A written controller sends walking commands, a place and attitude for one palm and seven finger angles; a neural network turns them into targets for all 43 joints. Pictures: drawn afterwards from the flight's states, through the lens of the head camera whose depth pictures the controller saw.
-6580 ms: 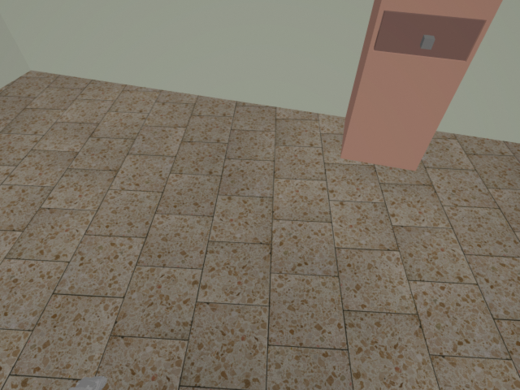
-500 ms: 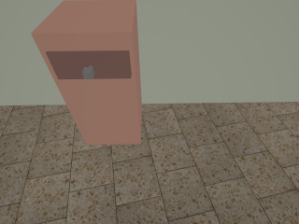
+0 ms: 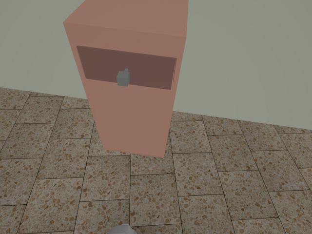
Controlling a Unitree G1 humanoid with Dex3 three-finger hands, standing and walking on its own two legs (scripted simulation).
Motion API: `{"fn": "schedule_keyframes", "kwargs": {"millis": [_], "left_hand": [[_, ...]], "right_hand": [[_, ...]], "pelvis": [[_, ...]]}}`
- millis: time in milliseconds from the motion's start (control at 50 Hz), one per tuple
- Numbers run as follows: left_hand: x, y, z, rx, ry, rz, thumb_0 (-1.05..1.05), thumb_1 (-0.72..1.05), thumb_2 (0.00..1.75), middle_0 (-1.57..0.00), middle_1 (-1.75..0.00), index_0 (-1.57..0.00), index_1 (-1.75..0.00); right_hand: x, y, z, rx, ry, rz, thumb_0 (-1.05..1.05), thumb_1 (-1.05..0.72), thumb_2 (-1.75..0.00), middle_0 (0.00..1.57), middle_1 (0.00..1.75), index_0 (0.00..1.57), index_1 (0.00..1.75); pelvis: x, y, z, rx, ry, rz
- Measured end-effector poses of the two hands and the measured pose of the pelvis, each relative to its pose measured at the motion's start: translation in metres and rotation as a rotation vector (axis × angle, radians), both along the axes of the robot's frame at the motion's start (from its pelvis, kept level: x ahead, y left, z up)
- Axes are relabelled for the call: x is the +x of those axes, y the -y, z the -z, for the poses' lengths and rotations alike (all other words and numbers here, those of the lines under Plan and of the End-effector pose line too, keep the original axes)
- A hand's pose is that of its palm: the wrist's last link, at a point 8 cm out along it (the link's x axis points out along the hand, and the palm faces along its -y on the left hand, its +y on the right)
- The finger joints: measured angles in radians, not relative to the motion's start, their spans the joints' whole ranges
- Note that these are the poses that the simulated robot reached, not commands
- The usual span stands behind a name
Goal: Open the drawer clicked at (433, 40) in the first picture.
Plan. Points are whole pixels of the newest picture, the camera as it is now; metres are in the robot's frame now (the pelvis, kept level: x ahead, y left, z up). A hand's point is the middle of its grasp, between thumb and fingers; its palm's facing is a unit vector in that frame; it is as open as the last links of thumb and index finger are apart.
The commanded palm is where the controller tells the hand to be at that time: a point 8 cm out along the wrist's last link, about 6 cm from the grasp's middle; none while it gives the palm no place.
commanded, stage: take the last steps up to it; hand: left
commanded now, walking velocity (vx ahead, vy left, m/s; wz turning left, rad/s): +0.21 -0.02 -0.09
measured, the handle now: (124, 75) +0.67 +0.20 -0.02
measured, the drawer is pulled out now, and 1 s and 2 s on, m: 0.00 0.00 0.00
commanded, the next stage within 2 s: come to a stop and stand still in 0.24 s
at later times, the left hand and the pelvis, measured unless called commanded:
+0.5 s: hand (107, 202) +0.22 +0.17 -0.14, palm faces -0.05 -0.98 -0.21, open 7.4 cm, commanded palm none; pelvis +0.12 +0.00 +0.02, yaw -4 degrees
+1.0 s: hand out of the picture +0.12 +0.23 -0.15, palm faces +0.04 -0.98 -0.21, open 7.3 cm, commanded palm none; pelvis +0.09 +0.04 +0.03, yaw -2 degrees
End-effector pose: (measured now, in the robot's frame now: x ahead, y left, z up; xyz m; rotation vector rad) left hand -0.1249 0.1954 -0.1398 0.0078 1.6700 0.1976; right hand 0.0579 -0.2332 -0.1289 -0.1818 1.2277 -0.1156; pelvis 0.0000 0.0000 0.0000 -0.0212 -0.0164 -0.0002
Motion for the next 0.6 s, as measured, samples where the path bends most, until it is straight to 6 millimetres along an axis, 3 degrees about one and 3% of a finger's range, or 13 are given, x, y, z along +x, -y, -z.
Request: {"fn": "schedule_keyframes", "kwargs": {"millis": [60, 140, 240, 320, 460, 600], "left_hand": [[0.040, -0.026, 0.001, 0.014, 0.031, 0.040, 0.00, 0.91, 0.89, -0.20, -0.30, -0.20, -0.30], [0.121, -0.055, -0.006, 0.053, 0.184, 0.098, 0.01, 0.91, 0.89, -0.20, -0.30, -0.19, -0.30], [0.216, -0.070, -0.020, 0.090, 0.381, 0.139, 0.00, 0.92, 0.90, -0.20, -0.30, -0.19, -0.30], [0.271, -0.066, -0.030, 0.094, 0.462, 0.173, 0.00, 0.92, 0.90, -0.20, -0.30, -0.19, -0.30], [0.331, -0.034, -0.031, 0.090, 0.486, 0.239, 0.00, 0.92, 0.90, -0.20, -0.30, -0.19, -0.30], [0.342, -0.007, -0.024, 0.093, 0.448, 0.237, -0.01, 0.93, 0.89, -0.20, -0.30, -0.20, -0.30]], "right_hand": [[0.025, -0.015, -0.009, -0.015, 0.068, 0.040, 0.00, -0.93, -0.90, 0.19, 0.30, 0.20, 0.30], [0.037, -0.022, -0.023, -0.031, 0.094, 0.075, -0.02, -0.95, -0.90, 0.20, 0.30, 0.20, 0.30], [0.032, -0.032, -0.022, -0.014, 0.033, 0.100, -0.01, -0.94, -0.90, 0.20, 0.30, 0.20, 0.30], [0.019, -0.043, -0.014, 0.027, -0.042, 0.134, -0.01, -0.93, -0.90, 0.19, 0.30, 0.20, 0.30], [-0.004, -0.052, 0.002, 0.100, -0.200, 0.201, 0.00, -0.91, -0.90, 0.20, 0.30, 0.20, 0.30], [0.001, -0.038, 0.011, 0.123, -0.292, 0.230, 0.00, -0.91, -0.90, 0.20, 0.30, 0.20, 0.30]], "pelvis": [[0.015, -0.013, -0.005, 0.003, 0.015, 0.028], [0.034, -0.023, -0.018, 0.013, 0.018, 0.038], [0.059, -0.029, -0.025, 0.030, 0.016, 0.040], [0.078, -0.029, -0.026, 0.041, 0.018, 0.046], [0.112, -0.011, -0.021, 0.052, 0.018, 0.055], [0.127, 0.008, -0.015, 0.032, -0.006, 0.035]]}}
